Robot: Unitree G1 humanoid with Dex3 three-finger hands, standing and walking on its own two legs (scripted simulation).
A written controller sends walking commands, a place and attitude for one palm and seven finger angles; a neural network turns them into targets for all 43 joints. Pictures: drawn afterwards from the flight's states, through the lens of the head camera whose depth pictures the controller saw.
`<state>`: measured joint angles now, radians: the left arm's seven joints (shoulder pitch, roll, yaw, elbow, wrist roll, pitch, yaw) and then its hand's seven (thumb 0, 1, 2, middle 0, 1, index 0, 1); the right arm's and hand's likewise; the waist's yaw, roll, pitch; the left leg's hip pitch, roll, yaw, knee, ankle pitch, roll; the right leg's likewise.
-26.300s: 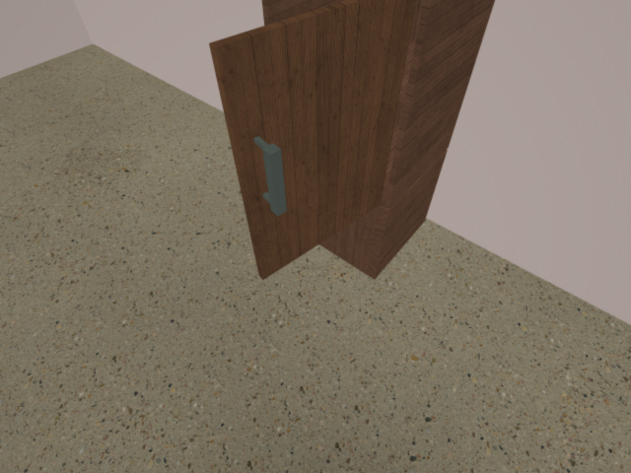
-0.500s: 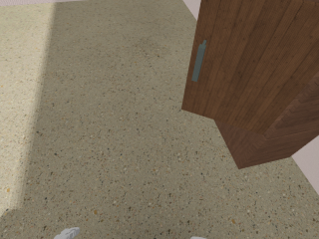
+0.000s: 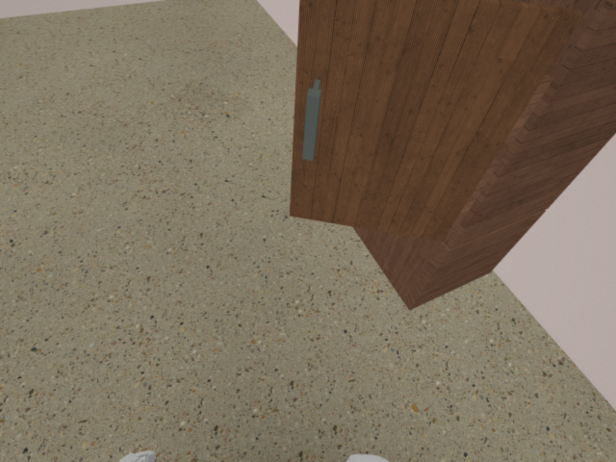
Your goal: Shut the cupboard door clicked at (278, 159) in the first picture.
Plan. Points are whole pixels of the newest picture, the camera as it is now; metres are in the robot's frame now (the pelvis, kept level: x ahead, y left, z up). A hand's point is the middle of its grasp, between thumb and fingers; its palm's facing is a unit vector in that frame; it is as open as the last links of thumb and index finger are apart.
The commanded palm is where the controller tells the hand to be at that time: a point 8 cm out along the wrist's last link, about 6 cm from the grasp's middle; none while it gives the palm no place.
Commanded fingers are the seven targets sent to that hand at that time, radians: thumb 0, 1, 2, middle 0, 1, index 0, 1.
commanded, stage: take the last steps up to it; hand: left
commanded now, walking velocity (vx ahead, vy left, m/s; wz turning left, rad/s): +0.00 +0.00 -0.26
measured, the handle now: (312, 120) +0.72 +0.03 +0.00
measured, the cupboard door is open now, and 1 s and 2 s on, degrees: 55 55 55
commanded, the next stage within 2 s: come to a stop and stand still in 0.82 s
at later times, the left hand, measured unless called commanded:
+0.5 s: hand out of the picture +0.08 +0.16 -0.18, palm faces -0.04 -0.99 -0.15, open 7.4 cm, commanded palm none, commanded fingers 0.00 0.90 0.90 -0.20 -0.30 -0.20 -0.30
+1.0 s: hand (271, 340) +0.32 +0.07 -0.16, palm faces -0.14 -0.97 -0.20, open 7.4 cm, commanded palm none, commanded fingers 0.00 0.90 0.90 -0.20 -0.30 -0.20 -0.30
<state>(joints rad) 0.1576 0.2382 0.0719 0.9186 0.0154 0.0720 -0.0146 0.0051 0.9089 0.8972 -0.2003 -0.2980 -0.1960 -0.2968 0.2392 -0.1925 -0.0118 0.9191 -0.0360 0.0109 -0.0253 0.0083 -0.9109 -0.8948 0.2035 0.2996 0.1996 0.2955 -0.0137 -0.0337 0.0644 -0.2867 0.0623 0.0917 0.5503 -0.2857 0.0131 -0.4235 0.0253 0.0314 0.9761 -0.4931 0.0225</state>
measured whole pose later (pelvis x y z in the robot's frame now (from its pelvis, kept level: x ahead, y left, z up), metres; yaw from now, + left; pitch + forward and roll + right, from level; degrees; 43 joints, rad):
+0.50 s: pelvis +0.07 -0.01 -0.01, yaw -5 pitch +1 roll -2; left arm 0.33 0.17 0.05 1.06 0.02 0.00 -0.01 0.00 0.91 0.90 -0.20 -0.30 -0.20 -0.30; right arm 0.26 -0.21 -0.05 0.98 -0.03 -0.02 0.01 0.01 -0.91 -0.90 0.20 0.30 0.20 0.30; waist -0.01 -0.01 0.01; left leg -0.35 0.07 0.09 0.58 -0.26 -0.02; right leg -0.11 0.02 -0.02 0.47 -0.38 -0.01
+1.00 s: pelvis +0.22 -0.09 +0.00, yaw -8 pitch +0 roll +0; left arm 0.16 0.14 0.04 1.02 0.02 -0.04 0.01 0.00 0.91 0.90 -0.20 -0.30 -0.19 -0.30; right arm 0.33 -0.17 -0.04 1.10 -0.02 0.02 -0.01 0.01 -0.91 -0.89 0.20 0.30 0.20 0.30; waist -0.04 0.03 0.07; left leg -0.34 0.07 0.06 0.98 -0.50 -0.02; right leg -0.28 -0.02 -0.10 0.50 -0.23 -0.04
